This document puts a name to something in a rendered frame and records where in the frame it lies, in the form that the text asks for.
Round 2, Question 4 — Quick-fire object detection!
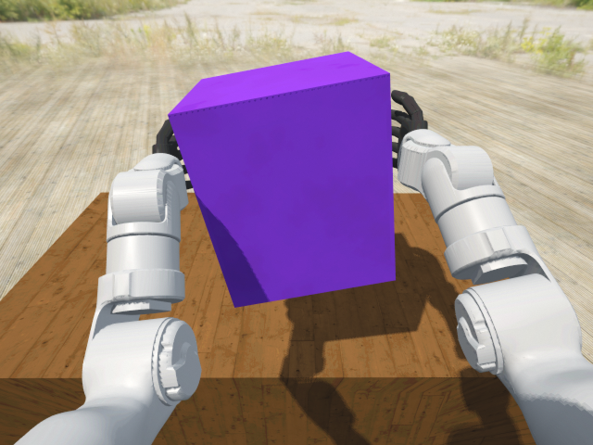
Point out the robot left upper arm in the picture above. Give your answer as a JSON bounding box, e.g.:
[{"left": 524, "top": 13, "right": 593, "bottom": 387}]
[{"left": 14, "top": 317, "right": 201, "bottom": 445}]

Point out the pedestal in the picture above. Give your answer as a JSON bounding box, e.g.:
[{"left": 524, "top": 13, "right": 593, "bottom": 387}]
[{"left": 0, "top": 192, "right": 536, "bottom": 445}]

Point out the left robot forearm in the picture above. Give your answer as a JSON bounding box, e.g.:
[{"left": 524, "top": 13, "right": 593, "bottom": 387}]
[{"left": 82, "top": 153, "right": 189, "bottom": 397}]

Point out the robot right upper arm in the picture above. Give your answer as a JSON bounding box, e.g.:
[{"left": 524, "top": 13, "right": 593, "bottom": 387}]
[{"left": 455, "top": 273, "right": 593, "bottom": 445}]

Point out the carton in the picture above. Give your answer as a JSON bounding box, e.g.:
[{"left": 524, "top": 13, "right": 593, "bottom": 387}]
[{"left": 168, "top": 51, "right": 396, "bottom": 308}]

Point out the right robot hand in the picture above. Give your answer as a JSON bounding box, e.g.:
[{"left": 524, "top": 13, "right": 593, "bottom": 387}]
[{"left": 391, "top": 90, "right": 428, "bottom": 169}]

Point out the left robot hand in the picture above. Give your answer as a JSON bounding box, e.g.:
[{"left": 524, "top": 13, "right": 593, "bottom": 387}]
[{"left": 152, "top": 120, "right": 193, "bottom": 190}]

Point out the right robot forearm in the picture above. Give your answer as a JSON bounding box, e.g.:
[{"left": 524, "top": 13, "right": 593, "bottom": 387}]
[{"left": 397, "top": 129, "right": 582, "bottom": 350}]

